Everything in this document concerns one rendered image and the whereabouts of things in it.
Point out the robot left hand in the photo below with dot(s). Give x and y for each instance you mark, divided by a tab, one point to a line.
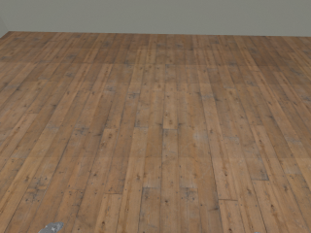
52	227

